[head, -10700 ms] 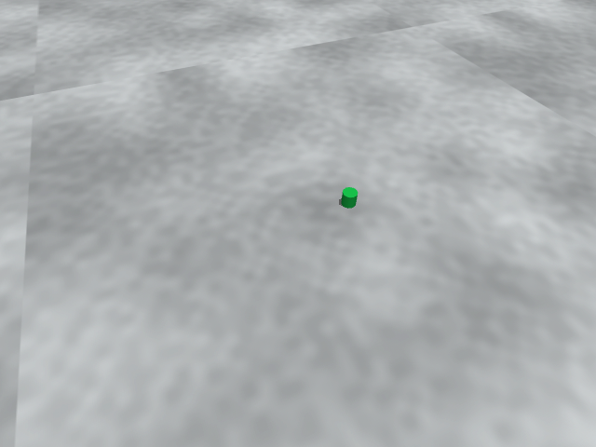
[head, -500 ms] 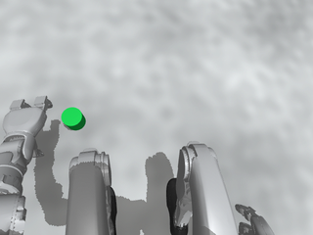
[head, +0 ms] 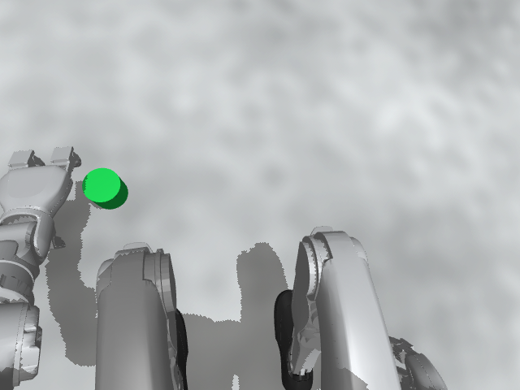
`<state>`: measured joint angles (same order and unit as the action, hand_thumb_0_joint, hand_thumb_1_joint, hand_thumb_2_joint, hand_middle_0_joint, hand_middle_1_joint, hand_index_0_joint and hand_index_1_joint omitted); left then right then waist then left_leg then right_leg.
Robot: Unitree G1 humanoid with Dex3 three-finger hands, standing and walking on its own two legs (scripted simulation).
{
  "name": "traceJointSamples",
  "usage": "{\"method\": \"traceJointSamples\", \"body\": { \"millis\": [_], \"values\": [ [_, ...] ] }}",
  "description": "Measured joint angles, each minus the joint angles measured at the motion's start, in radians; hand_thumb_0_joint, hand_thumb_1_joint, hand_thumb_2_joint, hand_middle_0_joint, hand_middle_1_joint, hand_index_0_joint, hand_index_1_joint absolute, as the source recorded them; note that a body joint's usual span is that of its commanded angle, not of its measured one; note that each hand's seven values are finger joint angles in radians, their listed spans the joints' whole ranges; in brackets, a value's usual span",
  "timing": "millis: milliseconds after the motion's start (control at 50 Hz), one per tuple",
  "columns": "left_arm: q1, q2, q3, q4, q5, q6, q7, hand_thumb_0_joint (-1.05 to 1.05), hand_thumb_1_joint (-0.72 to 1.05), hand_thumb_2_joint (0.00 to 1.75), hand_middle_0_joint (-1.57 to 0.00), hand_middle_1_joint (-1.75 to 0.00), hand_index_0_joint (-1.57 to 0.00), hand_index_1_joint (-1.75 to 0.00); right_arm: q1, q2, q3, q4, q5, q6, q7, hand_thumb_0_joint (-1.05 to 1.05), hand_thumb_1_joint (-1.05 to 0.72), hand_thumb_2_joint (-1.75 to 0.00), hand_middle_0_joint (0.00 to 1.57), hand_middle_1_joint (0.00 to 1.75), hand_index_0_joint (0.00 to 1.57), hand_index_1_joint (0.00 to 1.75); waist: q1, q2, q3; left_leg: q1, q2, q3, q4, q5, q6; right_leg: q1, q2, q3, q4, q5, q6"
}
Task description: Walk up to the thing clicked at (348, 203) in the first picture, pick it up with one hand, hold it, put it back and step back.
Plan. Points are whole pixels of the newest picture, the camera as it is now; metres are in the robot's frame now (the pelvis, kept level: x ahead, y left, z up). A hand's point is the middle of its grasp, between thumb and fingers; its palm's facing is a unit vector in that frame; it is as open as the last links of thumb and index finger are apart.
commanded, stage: rise first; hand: left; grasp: from above
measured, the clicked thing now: (106, 189) +0.46 +0.26 -0.31
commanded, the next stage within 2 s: approach in 0.52 s
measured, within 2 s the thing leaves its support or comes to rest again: neither
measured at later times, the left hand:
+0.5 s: hand (61, 206) +0.40 +0.29 -0.19, palm faces -0.46 -0.06 -0.89, open 14.1 cm
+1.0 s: hand (103, 164) +0.48 +0.24 -0.20, palm faces -0.39 -0.04 -0.92, open 14.0 cm
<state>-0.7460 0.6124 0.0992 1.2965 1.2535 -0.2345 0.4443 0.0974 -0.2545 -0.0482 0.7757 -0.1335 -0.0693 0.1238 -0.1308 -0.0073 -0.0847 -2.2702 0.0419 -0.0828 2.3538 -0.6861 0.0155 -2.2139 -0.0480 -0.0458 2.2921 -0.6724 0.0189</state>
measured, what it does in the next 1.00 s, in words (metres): stands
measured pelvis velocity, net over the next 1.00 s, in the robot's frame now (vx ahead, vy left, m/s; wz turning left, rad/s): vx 0.00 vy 0.00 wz -0.03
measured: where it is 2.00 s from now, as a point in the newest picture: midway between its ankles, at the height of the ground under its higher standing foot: (234, 369)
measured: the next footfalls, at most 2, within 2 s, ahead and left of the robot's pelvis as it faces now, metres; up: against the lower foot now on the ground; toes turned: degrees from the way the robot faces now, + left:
none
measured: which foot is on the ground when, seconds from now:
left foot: down 0.00-1.00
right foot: down 0.00-1.00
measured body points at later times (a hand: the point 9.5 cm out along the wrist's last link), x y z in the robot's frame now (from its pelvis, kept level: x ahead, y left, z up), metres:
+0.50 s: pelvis +0.00 +0.00 -0.01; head +0.23 +0.06 +0.37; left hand +0.42 +0.29 -0.14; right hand +0.09 -0.28 -0.13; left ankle +0.08 +0.12 -0.31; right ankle +0.10 -0.13 -0.31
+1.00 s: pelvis +0.00 +0.00 -0.03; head +0.24 +0.06 +0.35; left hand +0.49 +0.24 -0.15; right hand +0.05 -0.28 -0.13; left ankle +0.08 +0.12 -0.31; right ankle +0.10 -0.13 -0.31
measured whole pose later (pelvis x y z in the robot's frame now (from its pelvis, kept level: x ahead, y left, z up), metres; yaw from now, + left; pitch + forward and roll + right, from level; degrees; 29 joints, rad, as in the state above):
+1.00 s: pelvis +0.00 +0.00 -0.03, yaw -2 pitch +34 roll -7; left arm -1.01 0.65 0.07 1.55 1.31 -0.17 0.54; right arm 0.12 -0.27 0.04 0.79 -0.20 -0.11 0.16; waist -0.27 -0.01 -0.05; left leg -2.35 0.04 -0.11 2.45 -0.70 0.01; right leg -2.29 -0.04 -0.06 2.37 -0.67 0.02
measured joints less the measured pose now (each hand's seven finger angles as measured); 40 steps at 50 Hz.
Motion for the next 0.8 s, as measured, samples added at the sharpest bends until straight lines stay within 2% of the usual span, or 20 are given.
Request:
{"method": "traceJointSamples", "body": {
  "millis": [80, 580, 640, 800],
  "values": [
    [0.001, -0.001, 0.011, -0.002, -0.002, 0.001, 0.003, 0.0, -0.54, 1.01, -0.09, -1.0, -0.09, -1.0, 0.003, -0.002, -0.001, 0.002, -0.003, 0.0, 0.004, 0.01, -0.91, -0.91, 0.2, 0.3, 0.2, 0.3, -0.003, -0.001, 0.007, -0.002, 0.001, -0.002, 0.006, -0.005, -0.001, -0.003, 0.001, -0.001, 0.005, -0.003, 0.0],
    [-0.043, 0.014, 0.004, 0.083, 0.022, -0.005, 0.038, 0.0, -0.53, 1.0, -0.1, -1.02, -0.1, -1.01, 0.01, -0.011, 0.015, 0.016, -0.017, -0.013, 0.02, 0.01, -0.91, -0.91, 0.2, 0.3, 0.2, 0.3, -0.026, -0.006, 0.007, -0.041, -0.005, -0.006, 0.051, -0.008, 0.001, -0.036, 0.001, 0.0, 0.048, -0.009, 0.004],
    [-0.046, 0.014, 0.013, 0.085, 0.023, -0.006, 0.042, 0.0, -0.53, 1.01, -0.1, -1.02, -0.1, -1.02, 0.009, -0.011, 0.019, 0.016, -0.02, -0.015, 0.021, 0.01, -0.91, -0.91, 0.2, 0.3, 0.2, 0.3, -0.029, -0.004, 0.008, -0.045, -0.006, -0.008, 0.056, -0.008, 0.0, -0.039, 0.001, -0.001, 0.051, -0.009, 0.004],
    [-0.121, 0.029, -0.032, 0.165, 0.031, 0.0, 0.054, 0.0, -0.54, 1.01, -0.09, -1.03, -0.09, -1.03, 0.01, -0.012, 0.042, 0.023, -0.034, -0.03, 0.024, 0.0, -0.91, -0.9, 0.2, 0.3, 0.2, 0.3, -0.052, -0.014, 0.014, -0.06, -0.008, -0.01, 0.07, -0.004, -0.002, -0.054, 0.001, -0.001, 0.067, -0.006, 0.003]
  ]
}}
